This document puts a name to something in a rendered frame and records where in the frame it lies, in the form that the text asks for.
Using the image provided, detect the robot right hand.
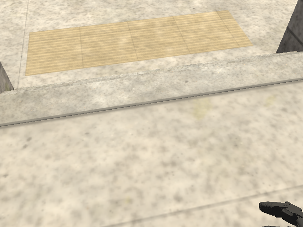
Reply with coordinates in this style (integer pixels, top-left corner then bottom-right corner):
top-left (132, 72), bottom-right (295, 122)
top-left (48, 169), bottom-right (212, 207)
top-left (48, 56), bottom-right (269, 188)
top-left (258, 201), bottom-right (303, 227)

